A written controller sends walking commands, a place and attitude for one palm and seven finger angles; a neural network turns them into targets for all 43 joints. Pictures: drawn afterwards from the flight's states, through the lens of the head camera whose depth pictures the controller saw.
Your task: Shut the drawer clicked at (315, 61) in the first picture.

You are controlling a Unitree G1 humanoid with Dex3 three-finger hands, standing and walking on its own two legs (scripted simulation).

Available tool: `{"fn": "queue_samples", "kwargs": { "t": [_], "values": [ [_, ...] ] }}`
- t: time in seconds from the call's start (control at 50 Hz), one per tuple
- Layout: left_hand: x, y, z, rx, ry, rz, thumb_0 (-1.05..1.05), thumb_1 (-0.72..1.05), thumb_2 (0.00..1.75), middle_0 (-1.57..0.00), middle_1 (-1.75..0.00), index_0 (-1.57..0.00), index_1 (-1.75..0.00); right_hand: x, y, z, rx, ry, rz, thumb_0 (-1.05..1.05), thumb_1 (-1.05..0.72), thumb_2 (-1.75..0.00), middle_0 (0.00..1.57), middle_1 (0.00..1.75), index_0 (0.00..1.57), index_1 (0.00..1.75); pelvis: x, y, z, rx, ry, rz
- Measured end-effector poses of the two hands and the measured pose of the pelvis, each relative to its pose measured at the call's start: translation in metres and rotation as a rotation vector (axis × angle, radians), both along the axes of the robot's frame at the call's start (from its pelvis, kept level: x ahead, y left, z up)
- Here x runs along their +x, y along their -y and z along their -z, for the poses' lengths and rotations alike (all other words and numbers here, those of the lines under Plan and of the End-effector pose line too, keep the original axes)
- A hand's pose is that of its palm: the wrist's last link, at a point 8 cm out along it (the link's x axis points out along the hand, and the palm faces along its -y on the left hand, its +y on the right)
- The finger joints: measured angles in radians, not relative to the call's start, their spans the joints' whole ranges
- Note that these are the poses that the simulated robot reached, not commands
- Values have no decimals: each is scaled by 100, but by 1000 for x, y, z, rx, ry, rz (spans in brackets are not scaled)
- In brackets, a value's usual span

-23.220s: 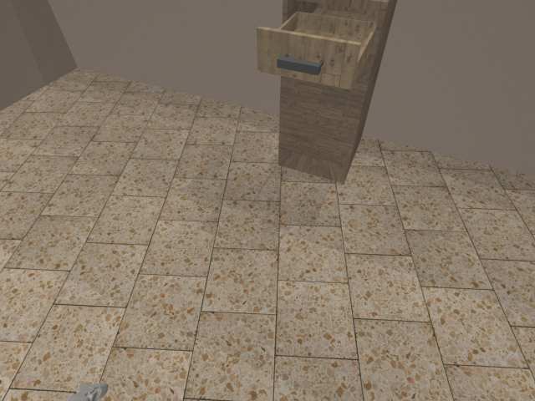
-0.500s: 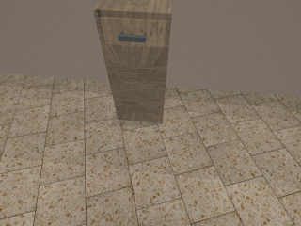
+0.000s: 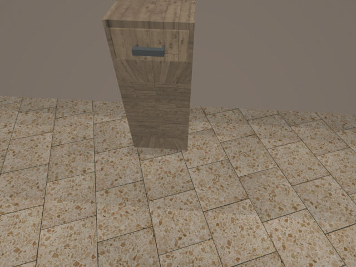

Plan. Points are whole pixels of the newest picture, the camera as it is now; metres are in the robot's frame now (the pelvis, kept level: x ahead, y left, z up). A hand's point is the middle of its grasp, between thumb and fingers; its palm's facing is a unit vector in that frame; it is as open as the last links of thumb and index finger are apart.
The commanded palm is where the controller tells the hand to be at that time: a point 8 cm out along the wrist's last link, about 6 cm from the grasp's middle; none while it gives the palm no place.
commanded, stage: let the arm hang, fingers relaxed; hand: left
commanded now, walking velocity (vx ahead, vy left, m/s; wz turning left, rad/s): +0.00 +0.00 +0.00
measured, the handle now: (149, 49) +0.96 +0.17 +0.00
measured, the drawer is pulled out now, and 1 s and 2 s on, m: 0.00 0.00 0.00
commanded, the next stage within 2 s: look to check the result in 0.04 s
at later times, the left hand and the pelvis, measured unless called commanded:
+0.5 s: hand out of the picture +0.04 +0.19 -0.17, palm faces +0.00 -0.97 -0.23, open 7.3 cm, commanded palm none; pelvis +0.02 +0.00 +0.00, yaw +0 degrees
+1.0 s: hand out of the picture +0.06 +0.18 -0.17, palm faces +0.00 -0.97 -0.23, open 7.3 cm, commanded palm none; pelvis +0.03 -0.01 +0.00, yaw -1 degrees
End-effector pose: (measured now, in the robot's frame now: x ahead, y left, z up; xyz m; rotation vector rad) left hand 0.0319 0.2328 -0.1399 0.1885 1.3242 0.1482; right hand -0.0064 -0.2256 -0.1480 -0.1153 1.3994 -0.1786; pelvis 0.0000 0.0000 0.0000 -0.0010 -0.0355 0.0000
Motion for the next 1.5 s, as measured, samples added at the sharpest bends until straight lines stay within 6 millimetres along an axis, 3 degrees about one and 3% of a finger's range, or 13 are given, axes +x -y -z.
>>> {"fn": "queue_samples", "kwargs": {
  "t": [0.38, 0.72, 0.98, 1.5],
  "values": [
    [-4, -2, 0, 11, -67, -13, 0, 91, 90, -20, -30, -20, -30, 20, 9, -2, -17, -10, -7, 0, -91, -90, 19, 30, 20, 30, 14, 3, -2, -1, -7, 5],
    [15, 0, -1, 10, -41, -5, 0, 91, 90, -20, -30, -20, -30, 40, 10, -3, -18, 16, -13, 0, -91, -90, 19, 30, 20, 30, 23, 5, -3, 1, -6, 8],
    [22, 0, -3, 14, -32, -5, 0, 91, 90, -20, -30, -20, -30, 40, 13, -4, -22, 8, -10, 0, -91, -90, 19, 30, 20, 30, 27, 6, -3, 3, -6, 8],
    [18, 2, -3, 17, -38, -3, 0, 91, 90, -20, -30, -20, -30, 38, 20, -5, -28, 6, -4, 0, -91, -90, 19, 30, 20, 30, 27, 10, -4, 2, -2, 12]
  ]
}}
